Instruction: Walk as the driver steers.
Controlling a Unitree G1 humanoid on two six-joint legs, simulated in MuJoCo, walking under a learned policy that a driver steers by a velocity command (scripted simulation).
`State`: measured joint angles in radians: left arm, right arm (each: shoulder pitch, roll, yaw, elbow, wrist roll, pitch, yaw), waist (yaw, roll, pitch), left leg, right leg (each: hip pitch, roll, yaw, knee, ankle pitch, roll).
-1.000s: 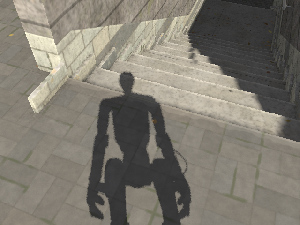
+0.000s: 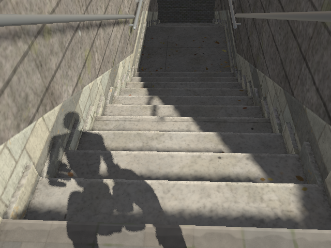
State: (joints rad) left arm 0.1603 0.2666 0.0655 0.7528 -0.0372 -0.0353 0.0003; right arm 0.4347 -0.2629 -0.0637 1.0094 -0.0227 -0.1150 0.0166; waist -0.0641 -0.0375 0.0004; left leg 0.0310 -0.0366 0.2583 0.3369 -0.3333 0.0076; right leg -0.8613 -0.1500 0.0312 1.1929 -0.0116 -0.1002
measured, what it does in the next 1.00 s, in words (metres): goes down: right foot, then left foot 0.17 m lower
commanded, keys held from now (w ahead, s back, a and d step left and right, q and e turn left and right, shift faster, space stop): w+e+shift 0.30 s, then w+q+shift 0.70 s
